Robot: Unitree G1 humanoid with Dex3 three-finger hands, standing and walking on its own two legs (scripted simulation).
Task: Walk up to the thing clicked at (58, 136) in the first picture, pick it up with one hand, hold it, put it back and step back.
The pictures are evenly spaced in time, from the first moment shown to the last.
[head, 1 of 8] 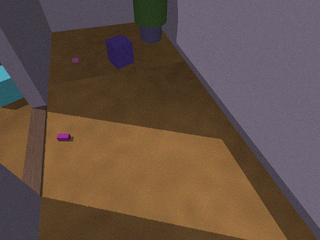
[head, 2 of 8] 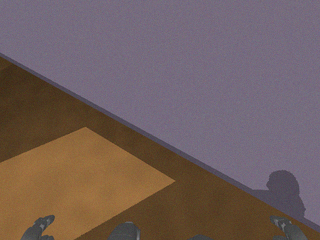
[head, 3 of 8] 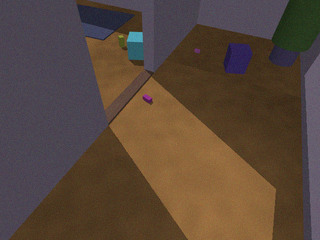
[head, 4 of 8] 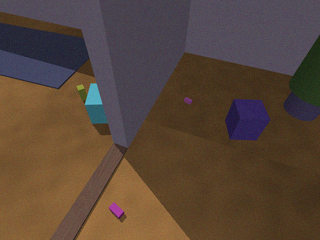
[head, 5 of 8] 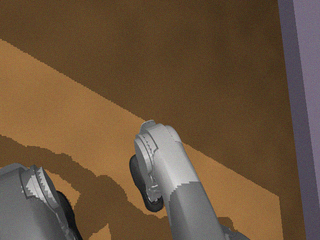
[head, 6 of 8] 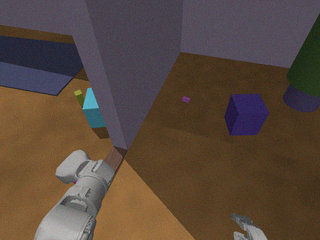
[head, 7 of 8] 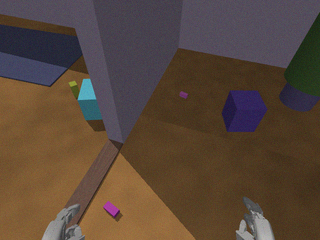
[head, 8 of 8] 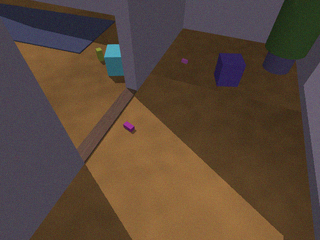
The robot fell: no
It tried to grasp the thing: yes
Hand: left
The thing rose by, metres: 0.66
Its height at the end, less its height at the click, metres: +0.00
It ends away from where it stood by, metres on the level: 0.02
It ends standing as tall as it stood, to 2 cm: yes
